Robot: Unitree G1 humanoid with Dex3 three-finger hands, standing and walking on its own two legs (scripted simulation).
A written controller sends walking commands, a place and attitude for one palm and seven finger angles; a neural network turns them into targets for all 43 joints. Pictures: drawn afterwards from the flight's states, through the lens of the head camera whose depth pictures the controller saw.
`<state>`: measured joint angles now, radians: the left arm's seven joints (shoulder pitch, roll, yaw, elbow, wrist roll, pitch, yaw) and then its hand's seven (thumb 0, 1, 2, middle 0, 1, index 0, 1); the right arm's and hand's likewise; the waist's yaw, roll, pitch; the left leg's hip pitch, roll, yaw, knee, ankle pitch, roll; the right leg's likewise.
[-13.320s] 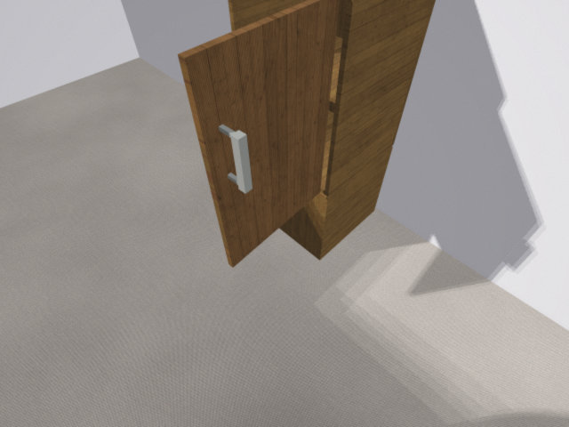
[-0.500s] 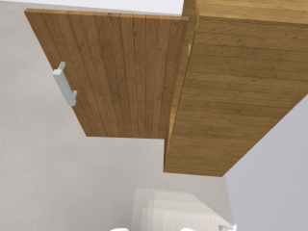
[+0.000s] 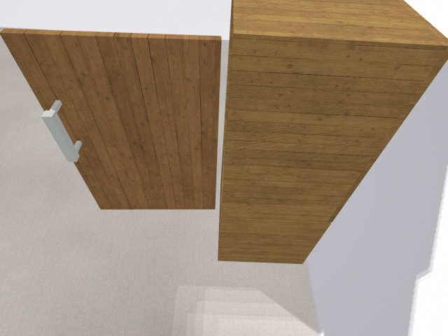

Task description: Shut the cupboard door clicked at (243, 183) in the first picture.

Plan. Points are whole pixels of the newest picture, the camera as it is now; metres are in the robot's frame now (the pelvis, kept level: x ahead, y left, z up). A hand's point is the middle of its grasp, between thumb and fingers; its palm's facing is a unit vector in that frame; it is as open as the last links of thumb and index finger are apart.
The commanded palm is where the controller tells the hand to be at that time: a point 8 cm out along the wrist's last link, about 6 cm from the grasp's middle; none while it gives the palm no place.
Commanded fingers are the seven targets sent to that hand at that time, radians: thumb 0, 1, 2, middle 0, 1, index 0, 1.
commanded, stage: come to a stop and stand still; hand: left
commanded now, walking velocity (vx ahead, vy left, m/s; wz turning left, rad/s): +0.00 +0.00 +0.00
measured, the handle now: (65, 132) +0.51 +0.40 +0.04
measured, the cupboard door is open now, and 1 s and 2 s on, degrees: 93 93 93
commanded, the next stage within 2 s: look again from close up in 0.18 s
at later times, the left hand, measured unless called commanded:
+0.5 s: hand out of the picture +0.01 +0.19 -0.17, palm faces +0.03 -0.97 -0.23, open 7.4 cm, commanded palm none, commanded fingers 0.00 0.90 0.90 -0.20 -0.30 -0.20 -0.30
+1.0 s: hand out of the picture +0.00 +0.24 -0.17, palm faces -0.01 -0.97 -0.26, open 7.4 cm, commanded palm none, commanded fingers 0.00 0.90 0.90 -0.20 -0.30 -0.20 -0.30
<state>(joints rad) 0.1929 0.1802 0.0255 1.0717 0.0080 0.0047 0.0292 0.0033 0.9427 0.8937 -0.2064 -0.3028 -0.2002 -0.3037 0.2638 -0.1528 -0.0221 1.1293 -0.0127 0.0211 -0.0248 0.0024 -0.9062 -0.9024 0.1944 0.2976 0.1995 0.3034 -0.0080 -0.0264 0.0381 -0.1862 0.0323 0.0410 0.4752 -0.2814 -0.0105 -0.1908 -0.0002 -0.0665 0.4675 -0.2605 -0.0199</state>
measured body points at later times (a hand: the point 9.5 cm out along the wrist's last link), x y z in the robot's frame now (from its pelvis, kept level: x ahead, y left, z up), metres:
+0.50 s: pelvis +0.00 +0.00 +0.00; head +0.00 +0.00 +0.45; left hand +0.01 +0.24 -0.15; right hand +0.03 -0.25 -0.15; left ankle -0.02 +0.12 -0.74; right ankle -0.01 -0.10 -0.74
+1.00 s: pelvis -0.04 +0.04 +0.00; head -0.04 +0.04 +0.45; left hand +0.00 +0.29 -0.15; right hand +0.00 -0.22 -0.14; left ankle -0.02 +0.12 -0.74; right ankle -0.01 -0.10 -0.74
